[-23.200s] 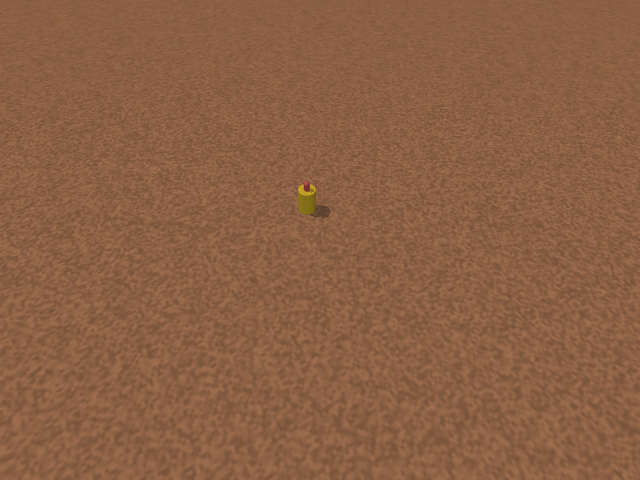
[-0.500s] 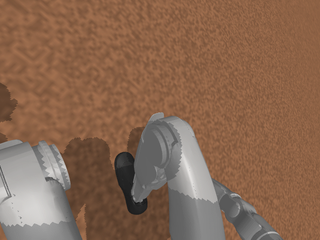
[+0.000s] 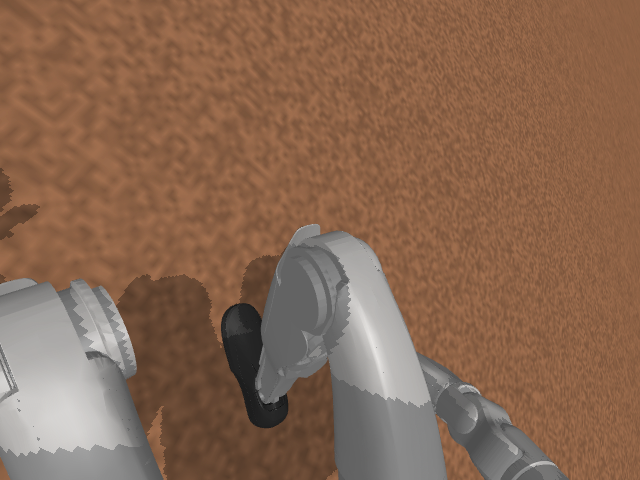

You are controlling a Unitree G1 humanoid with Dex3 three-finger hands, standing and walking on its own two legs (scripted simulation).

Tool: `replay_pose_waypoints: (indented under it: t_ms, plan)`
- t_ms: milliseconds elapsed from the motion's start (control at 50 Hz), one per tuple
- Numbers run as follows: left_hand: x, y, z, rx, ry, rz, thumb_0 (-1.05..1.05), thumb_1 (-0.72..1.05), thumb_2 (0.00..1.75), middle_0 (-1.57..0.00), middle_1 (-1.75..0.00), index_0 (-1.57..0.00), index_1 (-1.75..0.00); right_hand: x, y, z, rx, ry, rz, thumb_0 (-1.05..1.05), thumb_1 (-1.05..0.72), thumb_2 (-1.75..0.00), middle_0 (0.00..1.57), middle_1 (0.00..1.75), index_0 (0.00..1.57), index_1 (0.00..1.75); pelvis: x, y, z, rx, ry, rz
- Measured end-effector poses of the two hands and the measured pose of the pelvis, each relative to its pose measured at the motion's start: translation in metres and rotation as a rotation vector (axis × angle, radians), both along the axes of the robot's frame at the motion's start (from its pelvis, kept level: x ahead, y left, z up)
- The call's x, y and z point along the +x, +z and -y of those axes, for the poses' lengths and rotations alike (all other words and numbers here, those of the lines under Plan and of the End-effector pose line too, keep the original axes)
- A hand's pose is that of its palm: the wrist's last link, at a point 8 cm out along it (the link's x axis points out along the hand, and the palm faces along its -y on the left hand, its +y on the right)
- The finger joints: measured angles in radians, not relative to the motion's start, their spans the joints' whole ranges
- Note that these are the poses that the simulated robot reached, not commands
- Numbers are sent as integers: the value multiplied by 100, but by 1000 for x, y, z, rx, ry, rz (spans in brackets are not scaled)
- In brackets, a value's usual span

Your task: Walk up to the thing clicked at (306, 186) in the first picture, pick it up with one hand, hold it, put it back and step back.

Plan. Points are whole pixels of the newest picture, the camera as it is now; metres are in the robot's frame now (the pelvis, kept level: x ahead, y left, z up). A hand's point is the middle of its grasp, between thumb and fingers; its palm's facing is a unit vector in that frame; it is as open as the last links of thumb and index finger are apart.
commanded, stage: open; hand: left
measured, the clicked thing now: out of the picture +0.45 +0.31 -0.21
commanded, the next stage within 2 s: withdraw in 0.08 s
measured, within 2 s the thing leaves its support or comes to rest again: neither
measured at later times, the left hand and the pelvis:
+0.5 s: hand out of the picture +0.44 +0.35 -0.14, palm faces +0.51 -0.86 +0.01, open 17.4 cm; pelvis +0.00 +0.00 +0.00, yaw +0 degrees
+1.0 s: hand out of the picture +0.36 +0.43 -0.01, palm faces +0.43 -0.81 -0.40, open 17.3 cm; pelvis +0.01 -0.01 +0.06, yaw +8 degrees
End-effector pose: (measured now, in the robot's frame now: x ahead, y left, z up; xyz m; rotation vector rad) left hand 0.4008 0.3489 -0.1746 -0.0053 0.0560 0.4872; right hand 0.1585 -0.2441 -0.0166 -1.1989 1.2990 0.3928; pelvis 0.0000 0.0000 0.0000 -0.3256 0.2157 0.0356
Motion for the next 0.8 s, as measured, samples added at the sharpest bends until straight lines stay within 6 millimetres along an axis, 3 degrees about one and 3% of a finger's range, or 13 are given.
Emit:
replay_pose_waypoints:
  t_ms: [200,400,480,580,700,800]
  plan:
    - [-1,1,0,-6,5,0,-1,-46,28,-44,-35,-46,-37,2,0,-2,3,6,8,0,-93,-90,21,30,21,30,-1,0,0,0,-1,1]
    - [0,7,-9,-1,20,45,-2,-56,14,-17,-12,-17,-13,2,1,-4,4,-3,18,0,-91,-90,21,30,21,30,-2,1,-1,-1,-2,4]
    - [-1,26,-29,29,45,94,-2,-59,11,-11,-8,-12,-9,0,0,-2,8,-41,22,0,-91,-90,21,30,21,30,-1,3,0,3,3,-10]
    - [-10,64,-56,79,3,107,-2,-60,8,-8,-5,-8,-6,0,-1,0,38,-116,47,0,-91,-90,21,30,21,30,3,9,1,14,17,-57]
    - [-33,89,-69,44,-29,37,-2,-60,5,-5,-4,-7,-4,9,-4,-3,119,-179,100,0,-90,-90,21,30,21,30,4,18,1,31,34,-111]
    - [-43,101,-77,87,-59,-124,-2,-58,6,-6,-5,-7,-5,20,-5,-5,185,-282,165,0,-91,-90,21,30,21,30,4,26,3,57,49,-159]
